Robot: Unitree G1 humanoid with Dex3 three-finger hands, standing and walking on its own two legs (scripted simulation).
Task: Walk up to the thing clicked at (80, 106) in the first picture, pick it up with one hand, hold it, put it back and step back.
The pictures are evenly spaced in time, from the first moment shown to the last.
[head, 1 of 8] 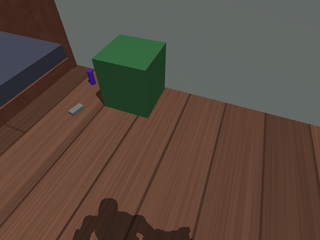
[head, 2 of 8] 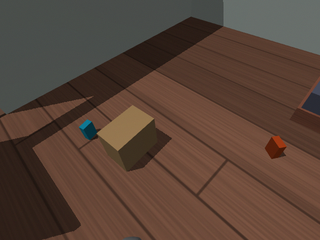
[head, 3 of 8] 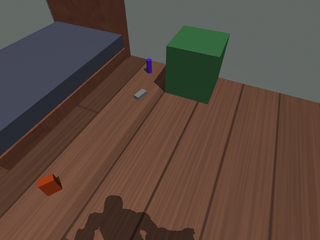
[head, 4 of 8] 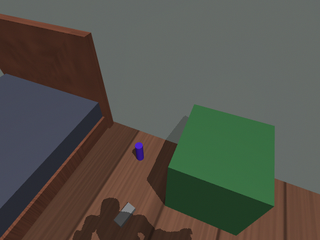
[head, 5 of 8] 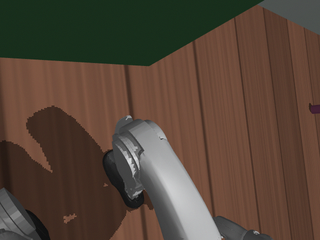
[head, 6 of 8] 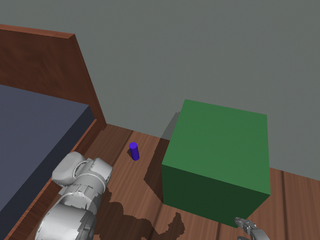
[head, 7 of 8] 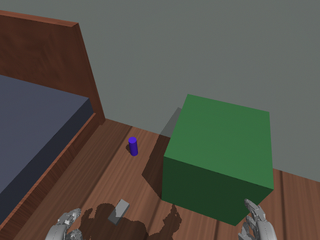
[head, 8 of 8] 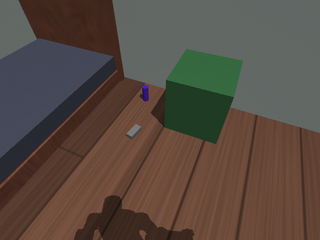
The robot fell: no
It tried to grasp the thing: yes
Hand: left
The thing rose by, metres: 0.68
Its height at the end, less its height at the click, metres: +0.00
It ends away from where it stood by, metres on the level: 0.01
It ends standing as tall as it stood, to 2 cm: yes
